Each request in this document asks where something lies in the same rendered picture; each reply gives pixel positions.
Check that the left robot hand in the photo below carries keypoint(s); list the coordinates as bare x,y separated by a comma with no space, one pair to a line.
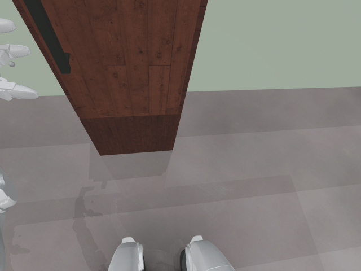
11,89

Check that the cupboard door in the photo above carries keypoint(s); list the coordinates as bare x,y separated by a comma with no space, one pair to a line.
127,57

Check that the robot left thigh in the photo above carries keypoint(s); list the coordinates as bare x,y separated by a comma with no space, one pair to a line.
127,257

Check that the handle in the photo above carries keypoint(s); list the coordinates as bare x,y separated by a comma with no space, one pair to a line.
46,30

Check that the right robot shin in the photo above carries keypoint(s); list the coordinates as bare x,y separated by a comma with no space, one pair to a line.
195,238

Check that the left robot upper arm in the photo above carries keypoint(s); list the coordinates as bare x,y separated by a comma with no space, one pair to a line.
8,197

